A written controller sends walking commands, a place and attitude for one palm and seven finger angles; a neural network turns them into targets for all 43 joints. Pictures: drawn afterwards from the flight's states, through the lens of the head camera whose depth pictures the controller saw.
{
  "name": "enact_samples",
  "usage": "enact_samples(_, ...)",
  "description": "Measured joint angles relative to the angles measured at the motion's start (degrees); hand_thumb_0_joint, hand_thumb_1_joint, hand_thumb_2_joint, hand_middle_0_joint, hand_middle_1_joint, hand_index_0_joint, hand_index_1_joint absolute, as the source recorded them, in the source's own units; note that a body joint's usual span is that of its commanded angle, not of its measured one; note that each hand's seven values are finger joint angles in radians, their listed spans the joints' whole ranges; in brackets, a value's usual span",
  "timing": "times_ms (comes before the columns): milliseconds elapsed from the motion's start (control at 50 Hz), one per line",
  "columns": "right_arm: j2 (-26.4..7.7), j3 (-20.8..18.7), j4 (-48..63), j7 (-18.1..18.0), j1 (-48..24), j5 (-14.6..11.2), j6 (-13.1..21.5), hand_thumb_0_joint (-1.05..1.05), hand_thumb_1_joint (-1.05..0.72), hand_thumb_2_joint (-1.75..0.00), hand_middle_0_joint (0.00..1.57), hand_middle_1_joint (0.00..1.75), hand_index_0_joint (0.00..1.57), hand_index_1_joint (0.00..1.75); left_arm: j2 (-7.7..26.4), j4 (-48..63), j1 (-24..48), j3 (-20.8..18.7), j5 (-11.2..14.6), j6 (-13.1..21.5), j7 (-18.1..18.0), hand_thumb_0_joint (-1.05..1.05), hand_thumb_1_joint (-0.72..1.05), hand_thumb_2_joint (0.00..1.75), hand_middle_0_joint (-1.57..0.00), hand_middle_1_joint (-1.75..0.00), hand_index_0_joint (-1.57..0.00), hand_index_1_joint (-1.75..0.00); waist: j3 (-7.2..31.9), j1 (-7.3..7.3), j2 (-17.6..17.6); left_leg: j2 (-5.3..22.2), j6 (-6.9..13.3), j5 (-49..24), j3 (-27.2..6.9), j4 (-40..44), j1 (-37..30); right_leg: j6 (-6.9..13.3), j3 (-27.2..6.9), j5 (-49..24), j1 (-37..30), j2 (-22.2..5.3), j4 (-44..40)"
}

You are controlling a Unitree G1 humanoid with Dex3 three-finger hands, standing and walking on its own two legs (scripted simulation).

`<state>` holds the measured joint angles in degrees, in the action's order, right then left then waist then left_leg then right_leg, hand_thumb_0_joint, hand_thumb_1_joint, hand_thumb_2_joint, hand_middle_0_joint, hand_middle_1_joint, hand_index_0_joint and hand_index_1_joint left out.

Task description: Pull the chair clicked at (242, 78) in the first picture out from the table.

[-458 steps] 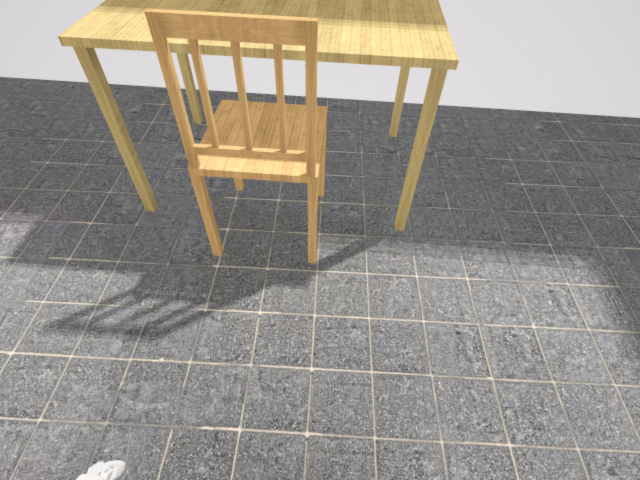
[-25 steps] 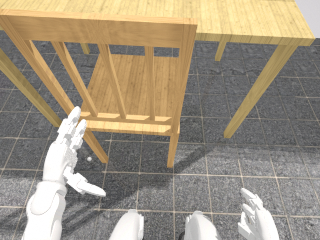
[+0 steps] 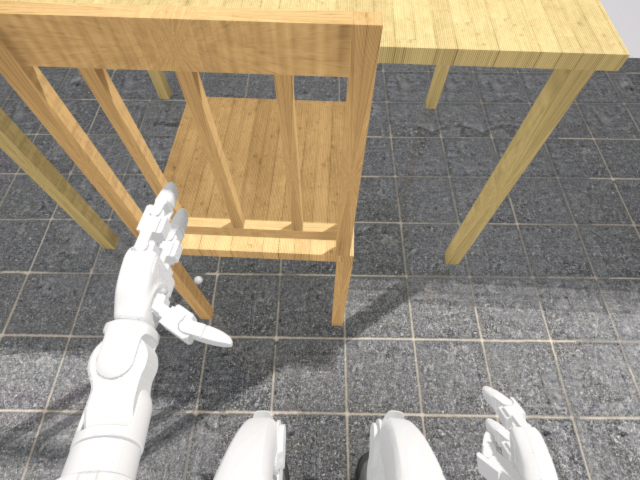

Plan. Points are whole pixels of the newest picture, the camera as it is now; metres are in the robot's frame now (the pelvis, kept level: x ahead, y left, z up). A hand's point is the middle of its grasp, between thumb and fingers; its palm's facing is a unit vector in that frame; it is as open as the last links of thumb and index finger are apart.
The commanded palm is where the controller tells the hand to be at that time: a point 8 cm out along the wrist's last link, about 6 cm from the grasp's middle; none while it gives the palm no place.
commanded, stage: aim the fingers beside a spindle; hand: left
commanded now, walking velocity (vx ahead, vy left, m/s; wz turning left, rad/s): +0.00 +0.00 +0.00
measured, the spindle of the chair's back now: (218, 164) +0.52 +0.17 +0.03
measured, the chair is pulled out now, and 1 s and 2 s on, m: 0.00 0.00 0.00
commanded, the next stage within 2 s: push the fingers through the gap in 0.98 s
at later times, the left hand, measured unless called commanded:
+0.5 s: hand (216, 256) +0.38 +0.15 +0.02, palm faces -0.02 -1.00 -0.06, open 16.9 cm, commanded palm +0.35 +0.21 +0.02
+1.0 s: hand (213, 257) +0.38 +0.16 +0.01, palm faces -0.03 -1.00 -0.04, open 16.9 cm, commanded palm +0.35 +0.21 +0.01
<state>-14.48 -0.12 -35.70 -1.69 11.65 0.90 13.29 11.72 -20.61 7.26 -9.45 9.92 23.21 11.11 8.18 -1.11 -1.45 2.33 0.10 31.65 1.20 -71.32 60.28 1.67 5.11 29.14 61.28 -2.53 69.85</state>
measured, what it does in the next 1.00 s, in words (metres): stands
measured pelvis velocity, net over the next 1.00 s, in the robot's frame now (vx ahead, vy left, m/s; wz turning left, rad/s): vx -0.01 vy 0.01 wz -0.01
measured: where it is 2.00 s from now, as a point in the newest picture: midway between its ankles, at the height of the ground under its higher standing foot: outside the picture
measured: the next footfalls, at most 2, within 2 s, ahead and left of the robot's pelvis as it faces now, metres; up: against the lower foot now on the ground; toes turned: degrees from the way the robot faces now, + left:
none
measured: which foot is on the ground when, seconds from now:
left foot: down 0.00-1.00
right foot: down 0.00-1.00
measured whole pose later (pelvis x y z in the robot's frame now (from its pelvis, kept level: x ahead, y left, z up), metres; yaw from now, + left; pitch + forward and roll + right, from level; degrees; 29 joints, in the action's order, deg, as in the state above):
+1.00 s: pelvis -0.01 +0.01 -0.01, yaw -1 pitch +23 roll -1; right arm -14.5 -0.5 -36.2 -0.3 12.2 1.1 9.0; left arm 11.5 -33.6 18.9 -11.0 7.7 27.0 8.6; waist 8.8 -2.6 -1.3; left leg 2.2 0.9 32.2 2.0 -74.1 65.3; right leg 1.0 4.0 29.0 66.5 -2.5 72.2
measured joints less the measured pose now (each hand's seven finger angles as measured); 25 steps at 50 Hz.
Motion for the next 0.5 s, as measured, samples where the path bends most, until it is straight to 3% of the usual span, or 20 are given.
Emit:
enact_samples(320, -0.2, -0.2, -1.4, 0.3, 0.6, 0.1, -1.6, 0.02, -0.91, -0.9, 0.21, 0.3, 0.21, 0.3, 0.6, -10.6, 10.1, -1.7, -1.1, 2.3, -1.3, -0.01, -0.5, 0.3, -0.06, -0.08, -0.06, -0.08, 0.2, -1.05, 0.1, 0.1, -0.1, 0.0, 0.2, -2.0, 3.7, 0.3, -0.4, 0.1, 4.1, 0.0, 2.3)
enact_samples(500, -0.3, -0.4, -1.4, 0.9, 1.5, 0.1, -3.0, 0.01, -0.91, -0.9, 0.21, 0.3, 0.21, 0.3, 0.6, -13.3, 12.0, -2.6, -1.5, 3.3, -1.5, -0.01, -0.5, 0.3, -0.06, -0.08, -0.06, -0.08, 0.4, -1.61, 0.1, 0.2, 0.0, 0.0, 0.7, -2.4, 4.7, 0.2, -0.8, -0.1, 5.2, 0.2, 2.8)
